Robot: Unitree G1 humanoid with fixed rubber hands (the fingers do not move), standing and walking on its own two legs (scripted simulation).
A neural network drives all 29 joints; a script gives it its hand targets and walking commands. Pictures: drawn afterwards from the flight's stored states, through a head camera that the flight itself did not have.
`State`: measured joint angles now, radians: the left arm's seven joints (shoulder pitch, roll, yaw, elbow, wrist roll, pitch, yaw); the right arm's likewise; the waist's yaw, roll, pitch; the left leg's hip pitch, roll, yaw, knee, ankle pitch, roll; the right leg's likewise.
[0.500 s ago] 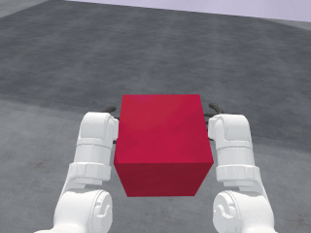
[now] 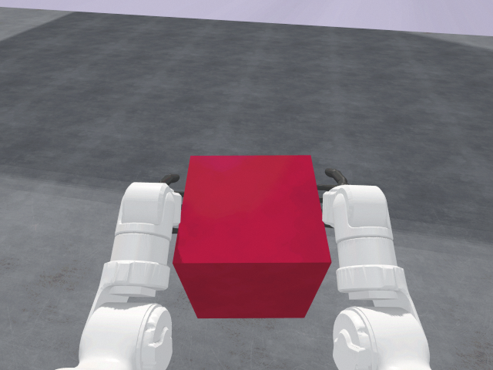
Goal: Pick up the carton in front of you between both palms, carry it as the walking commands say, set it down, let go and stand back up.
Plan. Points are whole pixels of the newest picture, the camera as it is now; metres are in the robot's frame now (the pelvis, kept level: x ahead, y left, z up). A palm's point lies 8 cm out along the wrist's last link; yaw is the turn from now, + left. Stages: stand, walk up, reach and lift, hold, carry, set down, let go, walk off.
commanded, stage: carry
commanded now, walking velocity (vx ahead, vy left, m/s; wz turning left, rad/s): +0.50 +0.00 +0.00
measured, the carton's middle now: (250, 241) +0.36 +0.00 +0.03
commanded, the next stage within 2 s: none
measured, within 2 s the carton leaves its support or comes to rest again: neither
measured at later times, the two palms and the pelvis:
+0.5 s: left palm (187, 139) +0.56 +0.13 +0.12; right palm (319, 135) +0.57 -0.15 +0.12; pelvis +0.20 -0.01 +0.00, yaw -1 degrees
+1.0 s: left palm (206, 99) +0.80 +0.11 +0.10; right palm (309, 94) +0.80 -0.17 +0.11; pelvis +0.50 -0.02 +0.00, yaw -2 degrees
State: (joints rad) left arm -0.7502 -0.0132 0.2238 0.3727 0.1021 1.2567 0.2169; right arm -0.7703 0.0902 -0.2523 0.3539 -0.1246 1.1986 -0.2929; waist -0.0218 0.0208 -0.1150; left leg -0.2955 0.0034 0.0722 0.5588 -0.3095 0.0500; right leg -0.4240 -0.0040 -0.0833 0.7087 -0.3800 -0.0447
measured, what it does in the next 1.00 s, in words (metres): walks ahead: left foot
